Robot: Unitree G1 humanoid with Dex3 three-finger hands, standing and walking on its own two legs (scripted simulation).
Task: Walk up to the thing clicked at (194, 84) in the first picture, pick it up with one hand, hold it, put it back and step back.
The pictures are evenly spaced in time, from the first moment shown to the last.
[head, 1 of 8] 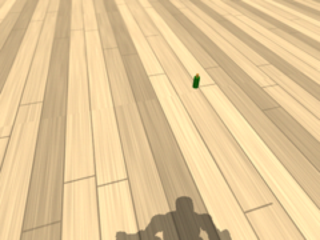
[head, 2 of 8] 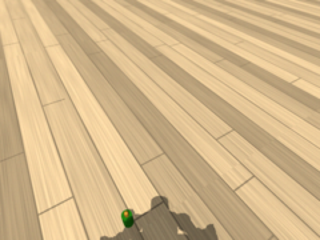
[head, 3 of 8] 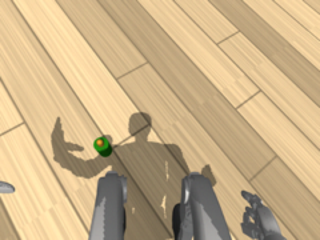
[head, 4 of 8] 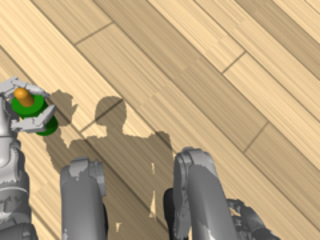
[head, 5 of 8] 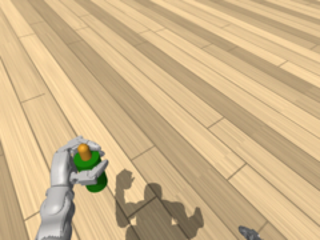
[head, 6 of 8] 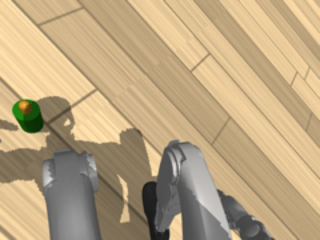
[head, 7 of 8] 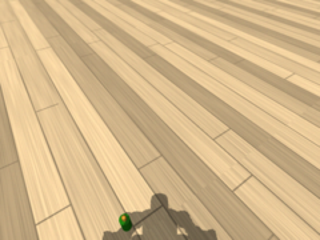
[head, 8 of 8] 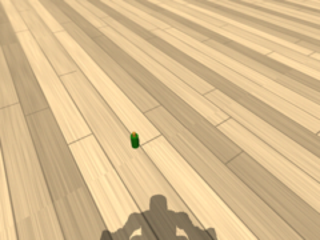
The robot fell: no
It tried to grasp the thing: yes
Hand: left
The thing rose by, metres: 0.68
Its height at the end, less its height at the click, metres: +0.00
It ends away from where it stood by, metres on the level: 0.02
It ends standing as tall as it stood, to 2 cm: yes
